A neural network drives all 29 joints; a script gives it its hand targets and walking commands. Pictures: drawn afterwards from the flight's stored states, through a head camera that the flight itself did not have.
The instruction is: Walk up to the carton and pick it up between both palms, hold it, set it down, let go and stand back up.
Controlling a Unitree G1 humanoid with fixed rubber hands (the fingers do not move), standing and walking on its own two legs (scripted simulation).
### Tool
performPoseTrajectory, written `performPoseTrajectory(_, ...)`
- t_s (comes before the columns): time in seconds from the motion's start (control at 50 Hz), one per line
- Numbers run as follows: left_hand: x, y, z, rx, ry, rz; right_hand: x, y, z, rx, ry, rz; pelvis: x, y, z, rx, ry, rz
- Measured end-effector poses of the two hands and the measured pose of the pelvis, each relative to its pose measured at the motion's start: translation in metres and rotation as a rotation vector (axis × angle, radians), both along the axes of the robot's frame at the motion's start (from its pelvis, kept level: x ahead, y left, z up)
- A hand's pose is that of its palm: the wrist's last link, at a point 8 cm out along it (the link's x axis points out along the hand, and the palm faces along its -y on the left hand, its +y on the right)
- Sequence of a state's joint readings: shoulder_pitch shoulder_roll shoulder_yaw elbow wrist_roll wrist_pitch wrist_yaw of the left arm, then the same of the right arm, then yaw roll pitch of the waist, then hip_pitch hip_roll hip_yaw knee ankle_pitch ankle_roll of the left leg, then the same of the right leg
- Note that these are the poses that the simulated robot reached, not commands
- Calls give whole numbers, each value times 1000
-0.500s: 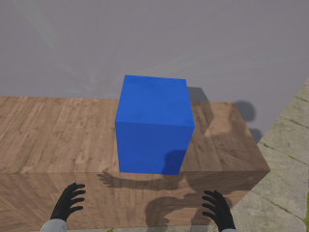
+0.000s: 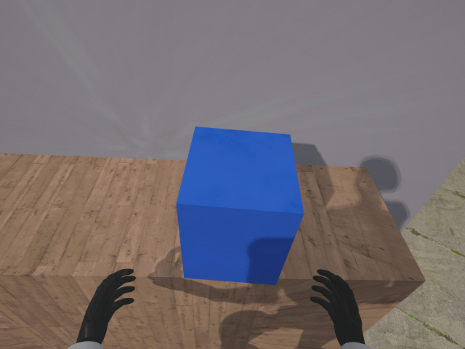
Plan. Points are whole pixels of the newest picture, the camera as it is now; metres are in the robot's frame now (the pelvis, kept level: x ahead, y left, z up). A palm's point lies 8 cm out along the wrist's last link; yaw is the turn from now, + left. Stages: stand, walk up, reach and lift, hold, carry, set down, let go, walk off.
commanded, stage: reach and lift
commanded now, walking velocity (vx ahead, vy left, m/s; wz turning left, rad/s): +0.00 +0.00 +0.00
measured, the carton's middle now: (236, 207) +0.42 +0.01 +0.01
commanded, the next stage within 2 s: none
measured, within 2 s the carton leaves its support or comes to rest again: neither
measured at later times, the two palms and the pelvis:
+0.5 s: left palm (107, 257) +0.26 +0.22 +0.04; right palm (344, 268) +0.28 -0.18 +0.04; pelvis -0.02 -0.02 +0.01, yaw +0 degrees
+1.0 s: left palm (115, 204) +0.33 +0.22 +0.09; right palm (341, 214) +0.35 -0.17 +0.09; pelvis -0.03 -0.01 +0.00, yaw -1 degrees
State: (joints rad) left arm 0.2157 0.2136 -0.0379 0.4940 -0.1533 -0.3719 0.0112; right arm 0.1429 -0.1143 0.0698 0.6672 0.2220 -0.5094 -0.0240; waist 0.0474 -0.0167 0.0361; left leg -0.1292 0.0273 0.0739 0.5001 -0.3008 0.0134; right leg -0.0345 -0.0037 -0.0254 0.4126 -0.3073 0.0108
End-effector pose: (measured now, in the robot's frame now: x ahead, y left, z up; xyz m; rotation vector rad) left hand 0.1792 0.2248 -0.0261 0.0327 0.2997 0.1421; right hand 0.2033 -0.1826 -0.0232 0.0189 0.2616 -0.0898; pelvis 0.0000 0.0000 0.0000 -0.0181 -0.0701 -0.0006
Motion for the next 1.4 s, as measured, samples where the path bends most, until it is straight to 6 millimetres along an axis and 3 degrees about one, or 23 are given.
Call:
performPoseTrajectory(0.18, 20, -5, 7, -16, 19, -10, 16, -8, 9, -2, -8, -5, -6, -10, 1, 11, -1, 6)
performPoseTrajectory(0.36, 59, 3, 43, -27, -37, 3, 51, -2, 44, -1, -51, 19, -13, -17, 3, 21, 13, 3)
performPoseTrajectory(0.62, 100, -5, 81, -51, -12, -21, 87, 8, 78, 13, -46, 7, -20, -16, 6, 14, 30, -3)
performPoseTrajectory(0.9, 138, 1, 95, -66, 3, 1, 128, 6, 99, -7, -17, 1, -32, -13, 6, 8, 110, -12)
performPoseTrajectory(1.16, 180, 1, 138, -43, -27, -19, 173, 12, 133, 2, -50, 7, -28, -8, 5, -3, 164, -7)
performPoseTrajectory(1.4, 204, 3, 155, -42, -27, -3, 198, 8, 157, -14, -28, 8, -23, -10, 5, -6, 195, -6)
